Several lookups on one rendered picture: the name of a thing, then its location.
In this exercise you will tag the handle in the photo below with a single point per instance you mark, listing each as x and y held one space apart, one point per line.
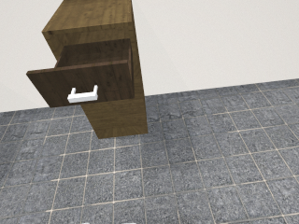
82 97

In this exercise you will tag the drawer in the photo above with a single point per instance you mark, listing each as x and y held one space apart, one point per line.
108 64

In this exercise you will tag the cabinet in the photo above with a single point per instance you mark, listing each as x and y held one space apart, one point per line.
87 21

